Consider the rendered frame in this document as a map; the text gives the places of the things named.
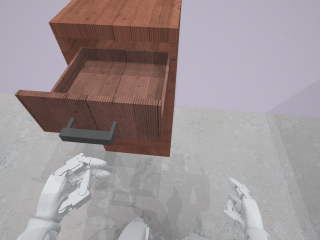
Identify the robot left hand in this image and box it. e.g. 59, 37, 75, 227
35, 153, 111, 223

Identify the handle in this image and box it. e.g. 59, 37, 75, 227
58, 117, 118, 146

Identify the left robot shin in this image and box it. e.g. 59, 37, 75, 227
134, 218, 144, 222

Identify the drawer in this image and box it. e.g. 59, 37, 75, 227
15, 46, 171, 142

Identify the cabinet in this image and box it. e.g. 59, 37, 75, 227
48, 0, 182, 157

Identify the robot right hand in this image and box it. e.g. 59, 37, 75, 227
224, 177, 264, 234

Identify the right robot forearm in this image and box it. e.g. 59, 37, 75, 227
244, 228, 271, 240

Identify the robot left thigh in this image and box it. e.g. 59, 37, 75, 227
117, 221, 150, 240

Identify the left robot forearm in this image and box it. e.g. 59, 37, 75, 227
16, 217, 61, 240

